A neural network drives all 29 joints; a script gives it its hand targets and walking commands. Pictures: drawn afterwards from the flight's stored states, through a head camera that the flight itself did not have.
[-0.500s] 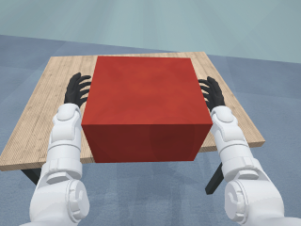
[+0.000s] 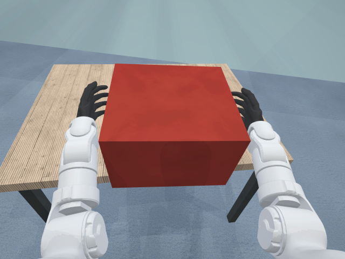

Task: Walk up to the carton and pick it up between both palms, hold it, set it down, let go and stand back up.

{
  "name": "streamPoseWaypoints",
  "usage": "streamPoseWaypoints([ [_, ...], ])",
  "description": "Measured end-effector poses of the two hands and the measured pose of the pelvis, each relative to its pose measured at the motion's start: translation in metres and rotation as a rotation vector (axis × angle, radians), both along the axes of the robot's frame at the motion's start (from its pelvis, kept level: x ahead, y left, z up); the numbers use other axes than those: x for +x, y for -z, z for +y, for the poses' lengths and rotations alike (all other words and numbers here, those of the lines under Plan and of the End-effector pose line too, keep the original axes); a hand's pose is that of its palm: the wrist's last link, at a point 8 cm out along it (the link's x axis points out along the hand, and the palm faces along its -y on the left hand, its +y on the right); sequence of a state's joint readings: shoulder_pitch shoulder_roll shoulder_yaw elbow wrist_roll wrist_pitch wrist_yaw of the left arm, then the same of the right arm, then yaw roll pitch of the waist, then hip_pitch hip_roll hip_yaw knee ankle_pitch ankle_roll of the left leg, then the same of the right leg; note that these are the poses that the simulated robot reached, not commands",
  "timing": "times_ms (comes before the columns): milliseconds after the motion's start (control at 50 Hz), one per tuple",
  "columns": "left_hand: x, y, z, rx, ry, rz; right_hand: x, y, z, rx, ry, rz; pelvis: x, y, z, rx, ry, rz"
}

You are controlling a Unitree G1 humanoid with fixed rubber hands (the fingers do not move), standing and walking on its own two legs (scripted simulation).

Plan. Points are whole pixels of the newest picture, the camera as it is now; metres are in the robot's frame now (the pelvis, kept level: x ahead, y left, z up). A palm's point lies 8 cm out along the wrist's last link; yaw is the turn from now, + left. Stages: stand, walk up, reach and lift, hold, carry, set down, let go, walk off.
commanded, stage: reach and lift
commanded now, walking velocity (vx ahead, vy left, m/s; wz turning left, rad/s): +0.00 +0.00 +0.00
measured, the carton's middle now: (169, 123) +0.43 +0.01 +0.10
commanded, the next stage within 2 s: hold in 0.34 s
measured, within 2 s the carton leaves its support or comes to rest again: neither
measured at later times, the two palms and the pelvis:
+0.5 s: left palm (94, 120) +0.38 +0.19 +0.15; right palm (258, 130) +0.37 -0.19 +0.14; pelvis +0.02 +0.00 +0.00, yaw -1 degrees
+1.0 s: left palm (82, 117) +0.35 +0.20 +0.18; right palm (260, 123) +0.35 -0.18 +0.17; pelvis +0.00 +0.00 +0.00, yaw +0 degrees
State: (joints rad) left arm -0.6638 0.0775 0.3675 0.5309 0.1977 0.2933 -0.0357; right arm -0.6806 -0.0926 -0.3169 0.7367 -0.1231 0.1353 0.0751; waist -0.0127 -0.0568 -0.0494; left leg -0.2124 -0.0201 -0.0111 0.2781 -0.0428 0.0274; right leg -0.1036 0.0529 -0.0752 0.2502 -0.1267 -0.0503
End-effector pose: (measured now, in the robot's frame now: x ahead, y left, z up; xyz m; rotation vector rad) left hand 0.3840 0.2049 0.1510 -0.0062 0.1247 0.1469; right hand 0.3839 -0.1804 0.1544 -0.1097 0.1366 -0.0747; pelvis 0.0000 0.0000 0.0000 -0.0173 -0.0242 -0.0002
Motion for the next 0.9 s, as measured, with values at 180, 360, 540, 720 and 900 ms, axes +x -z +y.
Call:
streamPoseWaypoints([
  [180, -0.001, 0.004, -0.004, 0.012, 0.008, 0.006, -0.004, 0.006, -0.004, 0.014, 0.009, 0.006, 0.005, 0.0, 0.003, -0.001, 0.003, -0.002],
  [360, 0.001, 0.007, -0.011, 0.023, 0.021, 0.019, -0.009, 0.013, -0.01, 0.031, 0.026, 0.019, 0.012, 0.0, 0.004, -0.001, 0.008, -0.007],
  [540, -0.009, 0.003, -0.016, 0.037, 0.03, 0.01, -0.021, 0.014, -0.015, 0.052, 0.041, 0.011, 0.018, 0.0, 0.003, 0.0, 0.018, -0.031],
  [720, -0.027, -0.009, -0.015, 0.027, 0.022, -0.001, -0.035, 0.002, -0.013, 0.076, 0.043, -0.001, 0.012, 0.0, 0.001, 0.0, 0.018, -0.067],
  [900, -0.035, -0.024, -0.007, 0.025, 0.002, -0.02, -0.034, -0.014, -0.006, 0.063, 0.014, -0.022, 0.002, 0.0, 0.0, 0.002, 0.006, -0.06],
])
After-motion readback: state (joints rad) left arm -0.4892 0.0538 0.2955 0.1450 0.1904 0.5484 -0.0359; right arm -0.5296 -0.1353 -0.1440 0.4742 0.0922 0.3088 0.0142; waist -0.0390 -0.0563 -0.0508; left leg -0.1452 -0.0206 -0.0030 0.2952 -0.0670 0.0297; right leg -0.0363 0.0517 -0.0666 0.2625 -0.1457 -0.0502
